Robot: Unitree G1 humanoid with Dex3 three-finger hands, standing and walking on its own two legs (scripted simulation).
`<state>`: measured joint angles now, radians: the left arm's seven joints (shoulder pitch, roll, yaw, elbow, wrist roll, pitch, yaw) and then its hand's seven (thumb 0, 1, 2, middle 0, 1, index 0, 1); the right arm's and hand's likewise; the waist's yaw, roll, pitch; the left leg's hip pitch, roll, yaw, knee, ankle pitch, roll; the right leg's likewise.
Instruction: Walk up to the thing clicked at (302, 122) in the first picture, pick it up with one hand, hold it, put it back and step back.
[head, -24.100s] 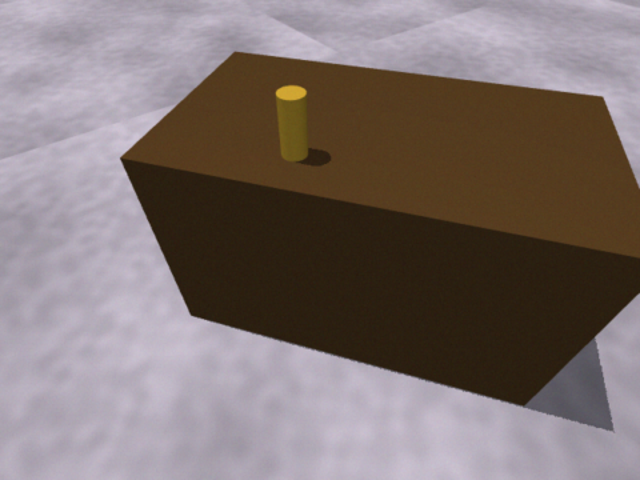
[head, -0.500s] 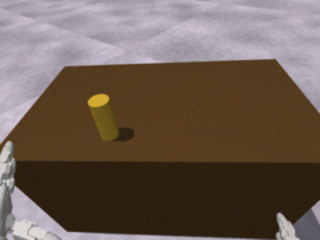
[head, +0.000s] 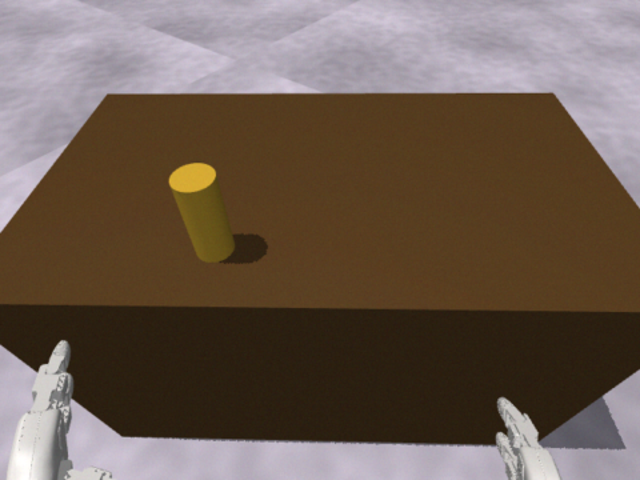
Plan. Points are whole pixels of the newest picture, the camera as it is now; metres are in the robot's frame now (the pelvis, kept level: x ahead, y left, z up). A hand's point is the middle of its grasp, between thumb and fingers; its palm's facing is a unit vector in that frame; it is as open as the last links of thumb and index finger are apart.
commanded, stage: home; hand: left
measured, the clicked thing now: (205, 215) +0.50 +0.23 +0.04
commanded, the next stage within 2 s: none
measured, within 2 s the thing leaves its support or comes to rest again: neither
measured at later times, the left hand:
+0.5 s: hand (201, 447) +0.19 +0.18 -0.07, palm faces +0.10 -0.97 -0.24, open 17.5 cm
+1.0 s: hand (211, 451) +0.19 +0.17 -0.07, palm faces +0.09 -0.97 -0.22, open 17.6 cm
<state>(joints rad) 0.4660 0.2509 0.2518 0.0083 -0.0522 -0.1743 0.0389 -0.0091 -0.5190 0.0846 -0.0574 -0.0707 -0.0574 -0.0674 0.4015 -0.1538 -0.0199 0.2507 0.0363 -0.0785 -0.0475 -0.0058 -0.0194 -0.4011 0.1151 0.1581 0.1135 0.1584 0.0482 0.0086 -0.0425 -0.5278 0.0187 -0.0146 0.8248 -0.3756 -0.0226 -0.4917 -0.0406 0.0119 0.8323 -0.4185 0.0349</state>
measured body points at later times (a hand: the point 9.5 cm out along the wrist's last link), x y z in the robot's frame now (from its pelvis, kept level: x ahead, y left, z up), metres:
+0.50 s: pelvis +0.02 +0.00 -0.01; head +0.05 +0.00 +0.44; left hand +0.19 +0.23 -0.05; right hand +0.18 -0.23 -0.05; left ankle +0.03 +0.13 -0.70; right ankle +0.01 -0.14 -0.70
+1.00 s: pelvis +0.02 -0.01 -0.01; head +0.04 -0.01 +0.43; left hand +0.18 +0.22 -0.05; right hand +0.18 -0.23 -0.05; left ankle +0.03 +0.13 -0.70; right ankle +0.01 -0.14 -0.70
